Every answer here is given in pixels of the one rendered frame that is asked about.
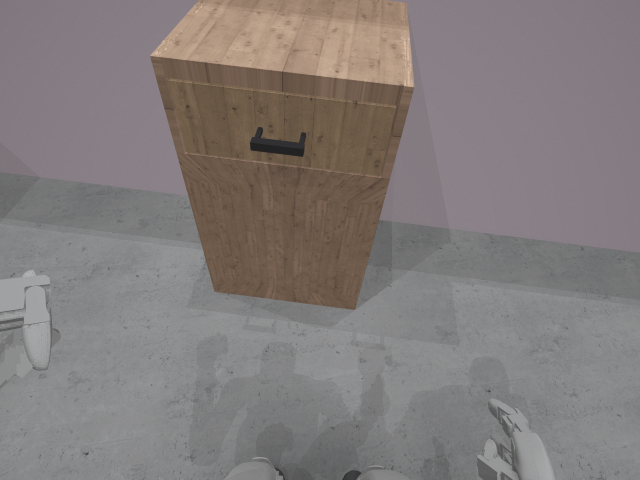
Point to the robot right hand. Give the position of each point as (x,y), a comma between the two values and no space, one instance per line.
(525,458)

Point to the robot left hand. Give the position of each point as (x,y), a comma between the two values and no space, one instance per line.
(23,307)

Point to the left robot shin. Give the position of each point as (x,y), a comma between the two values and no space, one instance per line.
(261,459)

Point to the right robot shin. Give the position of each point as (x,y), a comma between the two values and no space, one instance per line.
(370,468)

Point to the drawer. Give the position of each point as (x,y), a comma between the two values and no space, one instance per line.
(341,135)

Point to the robot shin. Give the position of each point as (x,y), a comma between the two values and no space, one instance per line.
(261,459)
(370,468)

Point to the handle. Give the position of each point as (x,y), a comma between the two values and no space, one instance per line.
(277,146)

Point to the cabinet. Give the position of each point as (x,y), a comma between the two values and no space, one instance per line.
(279,231)

